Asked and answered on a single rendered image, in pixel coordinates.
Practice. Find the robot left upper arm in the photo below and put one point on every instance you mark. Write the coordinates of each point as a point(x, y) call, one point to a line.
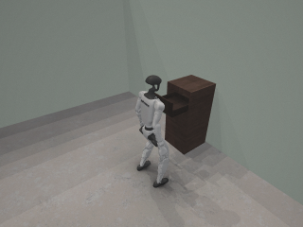
point(138, 102)

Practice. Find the right robot forearm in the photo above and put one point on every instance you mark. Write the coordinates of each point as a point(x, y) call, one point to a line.
point(158, 136)

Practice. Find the robot right hand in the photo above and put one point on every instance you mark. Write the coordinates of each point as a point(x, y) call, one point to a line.
point(161, 152)

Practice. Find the robot right thigh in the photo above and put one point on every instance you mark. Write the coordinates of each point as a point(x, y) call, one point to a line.
point(153, 140)

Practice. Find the drawer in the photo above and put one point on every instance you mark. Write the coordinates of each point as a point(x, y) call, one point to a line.
point(175, 103)

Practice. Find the left robot foot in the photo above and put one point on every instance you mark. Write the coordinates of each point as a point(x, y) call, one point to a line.
point(147, 163)

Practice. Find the robot right upper arm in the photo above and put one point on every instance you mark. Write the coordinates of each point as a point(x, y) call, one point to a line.
point(159, 107)

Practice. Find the left robot forearm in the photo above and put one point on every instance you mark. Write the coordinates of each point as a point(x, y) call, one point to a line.
point(139, 116)

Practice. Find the cabinet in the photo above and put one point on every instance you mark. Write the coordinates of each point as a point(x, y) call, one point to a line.
point(187, 131)

